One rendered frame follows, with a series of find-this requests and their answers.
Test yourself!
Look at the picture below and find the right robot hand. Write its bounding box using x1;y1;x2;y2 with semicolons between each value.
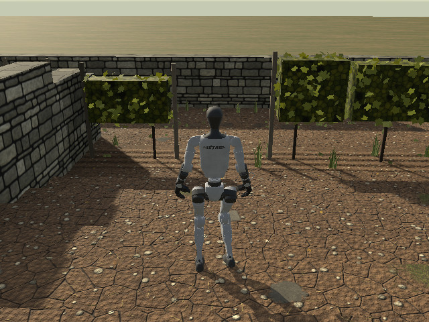
236;184;252;197

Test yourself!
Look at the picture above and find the left robot hand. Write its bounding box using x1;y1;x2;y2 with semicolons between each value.
174;185;190;199

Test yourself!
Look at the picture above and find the robot right upper arm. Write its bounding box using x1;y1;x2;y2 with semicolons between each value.
229;136;246;173

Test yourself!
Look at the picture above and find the robot left forearm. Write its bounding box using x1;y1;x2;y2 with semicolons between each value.
176;163;188;188

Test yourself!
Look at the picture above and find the robot left foot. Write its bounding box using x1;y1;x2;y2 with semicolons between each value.
195;255;204;272

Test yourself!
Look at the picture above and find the robot right forearm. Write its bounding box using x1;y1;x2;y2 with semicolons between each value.
239;163;251;187

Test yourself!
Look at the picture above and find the robot right shin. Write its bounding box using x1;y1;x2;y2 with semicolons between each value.
221;213;233;259

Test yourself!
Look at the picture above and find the robot left upper arm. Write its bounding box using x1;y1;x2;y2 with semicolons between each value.
182;136;200;173

